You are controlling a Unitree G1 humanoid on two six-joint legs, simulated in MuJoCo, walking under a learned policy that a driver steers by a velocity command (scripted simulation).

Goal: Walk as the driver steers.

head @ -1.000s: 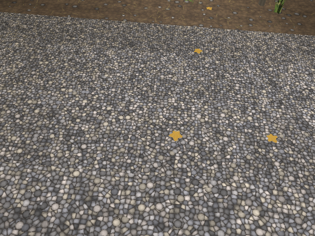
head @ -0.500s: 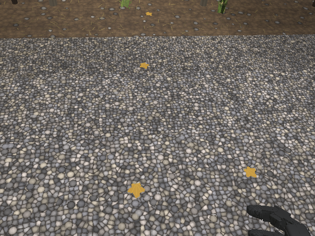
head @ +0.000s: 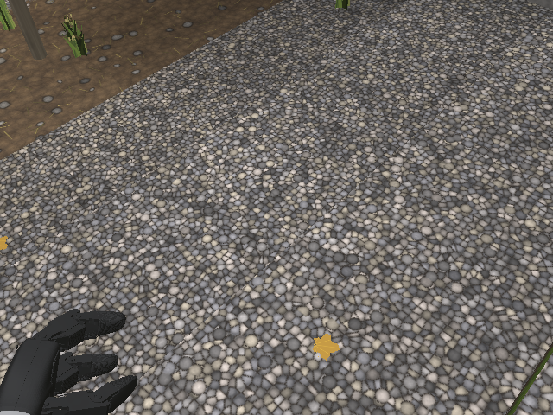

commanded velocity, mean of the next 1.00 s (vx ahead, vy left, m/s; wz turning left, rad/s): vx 0.16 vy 0.00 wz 0.69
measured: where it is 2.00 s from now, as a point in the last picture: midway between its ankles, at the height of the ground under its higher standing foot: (150, 403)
